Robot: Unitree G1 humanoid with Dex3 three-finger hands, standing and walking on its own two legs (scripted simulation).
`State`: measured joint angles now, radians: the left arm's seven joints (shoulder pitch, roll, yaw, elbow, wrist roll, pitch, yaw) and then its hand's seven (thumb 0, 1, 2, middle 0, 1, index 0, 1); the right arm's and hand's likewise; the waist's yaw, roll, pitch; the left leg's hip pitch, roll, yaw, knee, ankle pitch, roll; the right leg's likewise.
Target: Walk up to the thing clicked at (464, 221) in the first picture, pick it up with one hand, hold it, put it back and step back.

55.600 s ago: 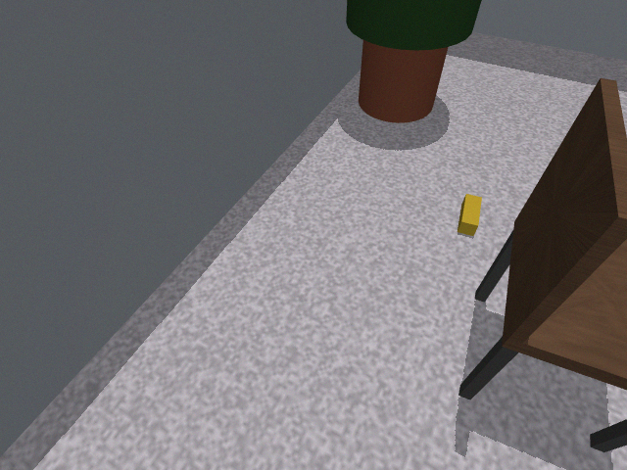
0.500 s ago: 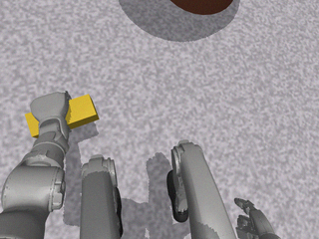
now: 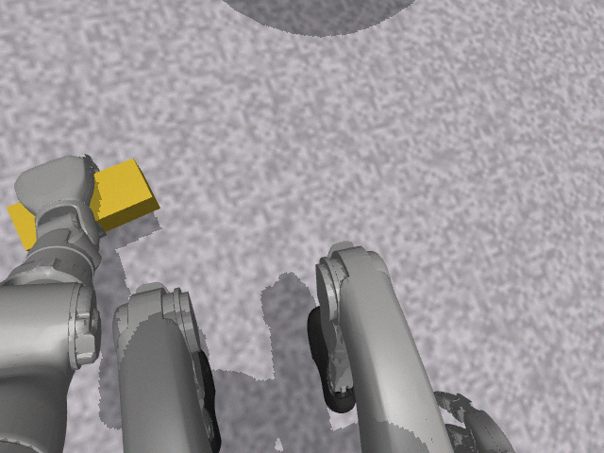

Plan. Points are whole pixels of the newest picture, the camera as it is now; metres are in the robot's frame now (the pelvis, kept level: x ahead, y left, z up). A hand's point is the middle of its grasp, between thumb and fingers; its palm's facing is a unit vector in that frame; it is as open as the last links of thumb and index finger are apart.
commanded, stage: crouch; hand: left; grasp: from above
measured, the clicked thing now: (90, 207) +0.46 +0.24 -0.22
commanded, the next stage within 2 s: lower in 0.24 s
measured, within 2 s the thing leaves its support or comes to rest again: rests again in 1.10 s
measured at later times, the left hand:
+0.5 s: hand (87, 208) +0.46 +0.25 -0.23, palm faces -0.44 -0.15 -0.88, open 9.7 cm
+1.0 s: hand (108, 209) +0.48 +0.23 -0.29, palm faces -0.43 -0.16 -0.89, open 9.6 cm
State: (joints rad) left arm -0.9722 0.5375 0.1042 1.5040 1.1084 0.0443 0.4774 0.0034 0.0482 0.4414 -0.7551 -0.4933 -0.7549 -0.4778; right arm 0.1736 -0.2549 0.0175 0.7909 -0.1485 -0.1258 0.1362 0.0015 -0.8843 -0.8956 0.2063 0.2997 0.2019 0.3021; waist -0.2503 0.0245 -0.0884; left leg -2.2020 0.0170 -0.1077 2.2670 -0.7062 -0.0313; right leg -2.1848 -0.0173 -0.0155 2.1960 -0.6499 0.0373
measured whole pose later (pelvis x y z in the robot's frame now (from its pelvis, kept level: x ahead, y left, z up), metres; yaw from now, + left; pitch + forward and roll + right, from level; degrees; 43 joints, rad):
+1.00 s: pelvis +0.01 +0.01 -0.06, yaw -4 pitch +34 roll -9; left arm -1.08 0.70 0.19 1.71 1.17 -0.03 0.64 0.00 0.06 0.43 -0.74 -0.50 -0.75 -0.48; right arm 0.15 -0.29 0.11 0.79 -0.24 -0.21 0.30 0.00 -0.89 -0.89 0.20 0.30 0.20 0.30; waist -0.33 -0.01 0.06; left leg -2.36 0.01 -0.18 2.51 -0.76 -0.03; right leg -2.31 0.00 -0.06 2.38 -0.67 0.06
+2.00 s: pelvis +0.00 +0.01 -0.07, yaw -8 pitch +30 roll -13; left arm -1.12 0.86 0.20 1.86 1.19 -0.06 0.71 0.00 -0.17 0.68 -0.40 -0.76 -0.41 -0.75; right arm 0.15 -0.34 0.19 0.78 -0.26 -0.30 0.37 0.00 -0.89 -0.90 0.20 0.30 0.20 0.30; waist -0.39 -0.06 0.12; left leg -2.35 0.01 -0.24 2.55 -0.75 -0.01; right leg -2.27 0.02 -0.11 2.36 -0.64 0.07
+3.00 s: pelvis +0.01 +0.01 -0.04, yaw -4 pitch +34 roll -9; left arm -0.88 0.66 0.04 1.33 1.14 -0.04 0.38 0.00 -0.55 1.03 -0.09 -1.00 -0.08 -1.02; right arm 0.17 -0.32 0.03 0.77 -0.14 -0.11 0.32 0.00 -0.91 -0.91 0.20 0.30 0.20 0.30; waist -0.23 0.07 -0.09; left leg -2.28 0.01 -0.16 2.42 -0.75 -0.01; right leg -2.23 -0.01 -0.05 2.29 -0.67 0.06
